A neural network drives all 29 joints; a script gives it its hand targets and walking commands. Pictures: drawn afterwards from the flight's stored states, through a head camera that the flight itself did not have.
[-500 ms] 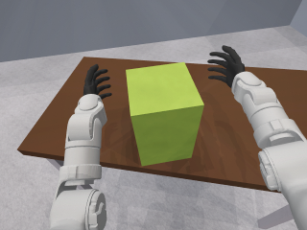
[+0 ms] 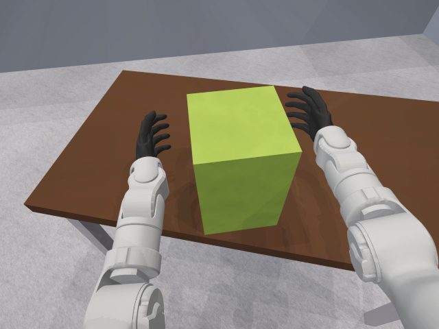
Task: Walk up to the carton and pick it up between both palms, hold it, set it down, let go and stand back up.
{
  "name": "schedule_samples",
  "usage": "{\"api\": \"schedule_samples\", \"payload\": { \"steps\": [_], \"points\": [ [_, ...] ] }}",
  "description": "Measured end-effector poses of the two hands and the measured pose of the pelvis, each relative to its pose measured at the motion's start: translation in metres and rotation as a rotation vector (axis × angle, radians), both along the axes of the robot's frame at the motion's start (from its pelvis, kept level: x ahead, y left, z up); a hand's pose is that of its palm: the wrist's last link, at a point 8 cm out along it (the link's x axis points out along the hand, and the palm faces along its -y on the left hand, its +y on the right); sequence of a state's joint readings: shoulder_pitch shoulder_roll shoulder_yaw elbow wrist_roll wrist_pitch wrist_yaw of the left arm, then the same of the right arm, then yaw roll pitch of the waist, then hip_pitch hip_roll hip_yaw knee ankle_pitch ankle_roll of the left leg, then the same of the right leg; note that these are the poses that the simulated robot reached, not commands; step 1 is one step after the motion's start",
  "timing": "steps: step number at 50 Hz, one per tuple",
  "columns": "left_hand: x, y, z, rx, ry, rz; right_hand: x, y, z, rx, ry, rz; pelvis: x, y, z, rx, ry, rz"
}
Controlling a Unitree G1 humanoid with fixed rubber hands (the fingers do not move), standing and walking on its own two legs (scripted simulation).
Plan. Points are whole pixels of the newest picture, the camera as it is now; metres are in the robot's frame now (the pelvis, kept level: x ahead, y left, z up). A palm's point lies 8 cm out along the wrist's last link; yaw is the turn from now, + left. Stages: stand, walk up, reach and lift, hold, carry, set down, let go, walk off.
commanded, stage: reach and lift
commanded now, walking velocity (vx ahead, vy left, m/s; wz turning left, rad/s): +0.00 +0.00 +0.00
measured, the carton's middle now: (236, 166) +0.41 +0.03 +0.04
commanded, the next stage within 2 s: none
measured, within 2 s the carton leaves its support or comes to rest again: neither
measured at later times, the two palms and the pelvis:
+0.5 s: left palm (176, 139) +0.39 +0.14 +0.13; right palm (315, 130) +0.45 -0.11 +0.11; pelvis +0.00 -0.01 +0.00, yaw -1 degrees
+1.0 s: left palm (175, 142) +0.39 +0.14 +0.12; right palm (313, 132) +0.45 -0.10 +0.11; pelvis -0.01 -0.01 +0.00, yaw -1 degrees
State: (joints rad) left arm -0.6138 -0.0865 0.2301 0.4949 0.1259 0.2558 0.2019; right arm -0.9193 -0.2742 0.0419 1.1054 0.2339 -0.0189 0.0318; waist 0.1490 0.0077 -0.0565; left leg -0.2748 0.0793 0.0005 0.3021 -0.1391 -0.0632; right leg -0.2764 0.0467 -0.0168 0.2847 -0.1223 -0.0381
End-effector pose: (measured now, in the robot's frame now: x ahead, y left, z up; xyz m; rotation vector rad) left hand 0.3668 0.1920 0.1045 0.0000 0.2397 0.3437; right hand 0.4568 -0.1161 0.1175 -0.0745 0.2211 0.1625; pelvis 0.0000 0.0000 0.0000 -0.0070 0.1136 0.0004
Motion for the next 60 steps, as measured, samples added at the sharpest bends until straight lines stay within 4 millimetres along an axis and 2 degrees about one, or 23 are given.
{"api": "schedule_samples", "payload": {
  "steps": [6, 15, 24, 41, 60],
  "points": [
    [0.002, -0.008, 0.002, -0.001, -0.006, -0.009, -0.003, 0.002, -0.003, 0.004, 0.006, -0.014, -0.001, 0.0, 0.0, -0.002, -0.002, -0.004],
    [0.008, -0.022, 0.01, -0.008, -0.009, -0.017, -0.004, 0.005, 0.003, 0.01, 0.002, -0.032, -0.003, -0.001, -0.001, -0.001, -0.014, -0.013],
    [0.02, -0.051, 0.026, 0.0, -0.036, -0.023, -0.006, 0.007, -0.003, 0.042, 0.016, -0.064, -0.005, -0.005, -0.001, 0.0, -0.007, -0.015],
    [0.019, -0.05, 0.023, -0.013, -0.043, -0.007, -0.009, 0.009, -0.005, 0.055, 0.007, -0.085, -0.007, -0.011, -0.002, 0.002, 0.001, -0.016],
    [0.012, -0.044, 0.019, 0.004, -0.052, -0.007, -0.015, 0.016, -0.004, 0.045, -0.029, -0.077, -0.002, -0.006, 0.001, 0.002, -0.023, 0.003]
  ]
}}
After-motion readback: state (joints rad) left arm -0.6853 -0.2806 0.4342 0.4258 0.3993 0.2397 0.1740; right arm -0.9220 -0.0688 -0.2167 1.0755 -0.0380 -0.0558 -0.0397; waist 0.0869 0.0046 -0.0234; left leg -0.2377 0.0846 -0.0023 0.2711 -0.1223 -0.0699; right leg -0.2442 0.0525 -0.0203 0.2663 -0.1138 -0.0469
